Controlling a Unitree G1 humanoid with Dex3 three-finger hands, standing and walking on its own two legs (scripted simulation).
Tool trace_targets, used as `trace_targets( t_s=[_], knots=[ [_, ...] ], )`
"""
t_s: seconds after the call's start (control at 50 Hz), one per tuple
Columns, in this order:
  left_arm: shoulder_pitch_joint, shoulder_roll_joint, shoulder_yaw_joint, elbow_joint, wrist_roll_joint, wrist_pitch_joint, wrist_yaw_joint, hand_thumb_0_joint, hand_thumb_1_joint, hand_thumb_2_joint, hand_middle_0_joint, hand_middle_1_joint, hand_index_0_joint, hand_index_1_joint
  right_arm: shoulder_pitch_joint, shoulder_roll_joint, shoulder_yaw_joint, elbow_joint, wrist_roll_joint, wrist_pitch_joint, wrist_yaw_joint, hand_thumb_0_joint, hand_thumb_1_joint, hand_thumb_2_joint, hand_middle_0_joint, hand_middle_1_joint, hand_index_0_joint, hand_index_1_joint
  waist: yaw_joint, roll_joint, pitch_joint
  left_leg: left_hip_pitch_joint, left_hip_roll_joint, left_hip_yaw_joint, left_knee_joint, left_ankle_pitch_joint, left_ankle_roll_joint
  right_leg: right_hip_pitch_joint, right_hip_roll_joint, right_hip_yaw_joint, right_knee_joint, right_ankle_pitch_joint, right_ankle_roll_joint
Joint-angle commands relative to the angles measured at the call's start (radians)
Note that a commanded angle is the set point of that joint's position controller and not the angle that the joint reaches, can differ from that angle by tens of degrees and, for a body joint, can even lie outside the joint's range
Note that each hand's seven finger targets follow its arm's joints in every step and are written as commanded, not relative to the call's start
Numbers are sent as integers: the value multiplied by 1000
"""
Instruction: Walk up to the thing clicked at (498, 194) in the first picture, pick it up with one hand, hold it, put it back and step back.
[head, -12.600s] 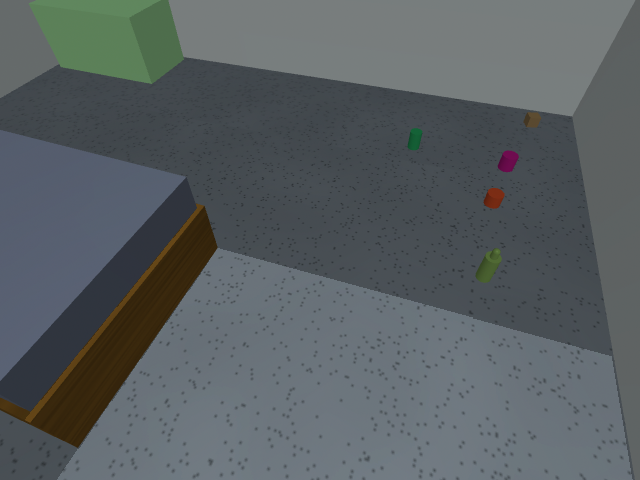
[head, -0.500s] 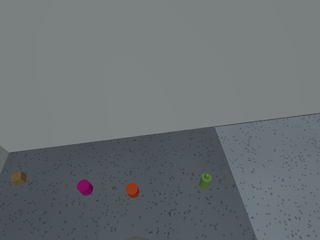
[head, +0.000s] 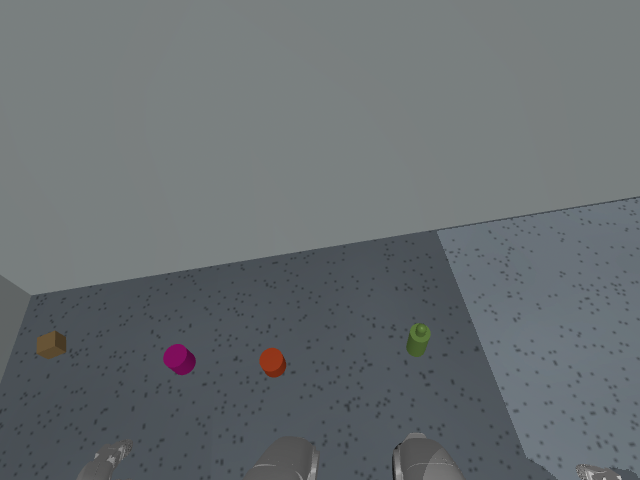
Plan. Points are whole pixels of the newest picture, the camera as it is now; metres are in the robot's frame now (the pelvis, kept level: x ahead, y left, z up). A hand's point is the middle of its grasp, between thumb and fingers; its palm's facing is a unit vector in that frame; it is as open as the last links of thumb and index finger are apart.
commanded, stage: walk up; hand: left
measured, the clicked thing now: (273, 362) +0.49 +0.23 -0.72
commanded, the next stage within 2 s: none
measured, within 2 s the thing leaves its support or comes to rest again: neither
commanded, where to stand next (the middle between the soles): +0.09 +0.02 m, yaw -4 degrees
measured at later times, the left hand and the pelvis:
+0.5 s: hand out of the picture +0.09 +0.28 -0.13, palm faces -0.08 -0.92 -0.37, open 7.4 cm; pelvis +0.05 -0.01 +0.01, yaw -1 degrees
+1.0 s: hand (151, 437) +0.20 +0.29 -0.15, palm faces -0.07 -0.91 -0.41, open 7.4 cm; pelvis +0.09 +0.01 +0.00, yaw -3 degrees
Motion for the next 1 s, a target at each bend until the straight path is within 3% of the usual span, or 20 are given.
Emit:
trace_targets(
  t_s=[0.0, 0.04, 0.1, 0.12, 0.14, 0.16, 0.2, 0.26, 0.38, 0.46, 0.48, 0.5, 0.52, 0.54, 0.64, 0.74, 0.82, 0.88, 0.9, 0.98],
  knots=[
    [10, 315, 114, -77, 42, -18, 14, 0, 900, 900, -200, -300, -200, -300, 168, -166, -46, -8, -3, -19, 3, 0, -900, -900, 200, 300, 200, 300, 27, -332, -245, 3, 48, 76, -207, -41, -22, 175, -180, 217, -282, -460, -168],
    [5, 345, 123, -76, 50, -11, -1, 0, 900, 900, -200, -300, -200, -300, 171, -155, -33, 10, -6, -35, 7, 0, -900, -900, 200, 300, 200, 300, 29, -398, -242, 103, 61, 168, -432, -156, -1, 118, -196, 219, -291, -531, -174],
    [29, 308, 105, -58, 24, 19, -13, 0, 900, 900, -200, -300, -200, -300, 258, -151, -42, 76, -32, -52, 2, 0, -900, -900, 200, 300, 200, 300, -20, -206, -194, 348, 39, 204, -787, 58, 34, -84, -140, 162, -100, -534, -101],
    [56, 242, 83, -61, 12, 25, -11, 0, 900, 900, -200, -300, -200, -300, 235, -199, -51, 60, -53, -60, -1, 0, -900, -900, 200, 300, 200, 300, -17, 30, -120, 334, 137, -46, -953, -186, 77, -230, -38, 82, 117, -533, -54],
    [-54, 230, 88, -129, 18, 17, -35, 0, 900, 900, -200, -300, -200, -300, 262, -379, -93, 25, -48, -98, 1, 0, -900, -900, 200, 300, 200, 300, -99, 202, -62, 300, 454, -659, -1208, -818, 190, -526, 140, 38, 402, -475, -13],
    [-209, 327, 107, -124, 23, 1, -34, 0, 900, 900, -200, -300, -200, -300, 188, -414, -95, 32, -27, -119, -2, 0, -900, -900, 200, 300, 200, 300, -116, 41, 109, 120, 544, -791, -1273, -836, 278, -542, 40, 242, 436, -348, -7],
    [-11, 291, 100, -39, -10, -15, -62, 0, 900, 900, -200, -300, -200, -300, 73, -291, -57, 25, -31, -161, -21, 0, -900, -900, 200, 300, 200, 300, -5, -89, 71, 299, 376, -382, -1113, -364, 154, -481, 42, 265, 433, -150, -20],
    [83, 292, 108, 8, -2, -21, -88, 0, 900, 900, -200, -300, -200, -300, 90, -226, -47, 23, -22, -180, -10, 0, -900, -900, 200, 300, 200, 300, -7, 23, -65, 373, 297, -115, -1050, -131, 175, -298, 44, 151, 342, -94, 11],
    [39, 245, 80, -37, -9, -26, -110, 0, 900, 900, -200, -300, -200, -300, 80, -228, -38, -4, -21, -169, -7, 0, -900, -900, 200, 300, 200, 300, -12, 132, 2, 220, 297, 49, -1054, -12, 175, -38, 10, 65, 60, -54, 11],
    [168, 234, 76, 19, -2, -48, -86, 0, 900, 900, -200, -300, -200, -300, 134, -197, -23, -17, -15, -139, -8, 0, -900, -900, 200, 300, 200, 300, 24, 59, -100, 248, 261, 123, -734, 388, 163, 237, 74, -41, -150, -63, -12],
    [232, 275, 90, 35, 2, -59, -74, 0, 900, 900, -200, -300, -200, -300, 192, -151, -6, -18, -6, -133, -8, 0, -900, -900, 200, 300, 200, 300, 43, -83, -166, 212, 199, 172, -517, 421, 135, 368, 81, -4, -211, -93, -19],
    [308, 356, 116, 36, 9, -68, -60, 0, 900, 900, -200, -300, -200, -300, 230, -97, 16, -46, 5, -136, -11, 0, -900, -900, 200, 300, 200, 300, 63, -275, -237, 57, 126, 199, -267, 224, 93, 494, -100, 300, -255, -104, -80],
    [308, 426, 123, 14, -4, -71, -55, 0, 900, 900, -200, -300, -200, -300, 226, -122, 11, -57, 12, -128, -14, 0, -900, -900, 200, 300, 200, 300, 63, -334, -230, -118, 32, 157, -163, -92, 74, 494, -316, 698, -381, -217, -206],
    [280, 421, 119, -4, -13, -70, -58, 0, 900, 900, -200, -300, -200, -300, 185, -193, -14, -38, 1, -117, -25, 0, -900, -900, 200, 300, 200, 300, 61, -197, -184, -86, 85, 57, -75, -135, 70, 361, -353, 728, -370, -264, -269],
    [178, 313, 72, -38, -12, -74, -36, 0, 900, 900, -200, -300, -200, -300, 218, -155, -12, 8, -2, -108, -18, 0, -900, -900, 200, 300, 200, 300, 5, -190, -127, 5, 146, 98, -239, 51, 33, 152, -181, 295, -291, 98, -213],
    [108, 293, 55, -61, -13, -61, -19, 0, 900, 900, -200, -300, -200, -300, 132, -119, -11, 13, 5, -91, -21, 0, -900, -900, 200, 300, 200, 300, 10, -246, -178, 178, 117, 160, -464, 149, 14, 58, -182, 207, -165, 432, -201],
    [49, 288, 48, -73, -26, -31, -14, 0, 900, 900, -200, -300, -200, -300, 110, -147, -26, 19, -5, -95, -26, 0, -900, -900, 200, 300, 200, 300, -20, -232, -177, 263, 95, 151, -606, 281, 44, -45, -151, 225, -64, 216, -143],
    [98, 232, 37, -41, -40, -7, -5, 0, 900, 900, -200, -300, -200, -300, 2, -253, -41, -12, 0, -108, -22, 0, -900, -900, 200, 300, 200, 300, 19, 90, -223, 165, 392, -235, -843, 345, 218, 24, 92, 54, 235, -307, -36],
    [105, 249, 46, -14, -31, -3, -3, 0, 900, 900, -200, -300, -200, -300, -28, -238, -38, -14, -2, -110, -19, 0, -900, -900, 200, 300, 200, 300, 19, 85, -221, 110, 411, -252, -843, 345, 264, 64, 86, 75, 314, -419, -32],
    [146, 231, 46, 29, -28, -7, -18, 0, 900, 900, -200, -300, -200, -300, -79, -204, -17, -15, -9, -111, -32, 0, -900, -900, 200, 300, 200, 300, 51, 113, -198, 126, 325, -93, -762, 370, 209, 75, 52, 42, 196, -333, -39]
  ],
)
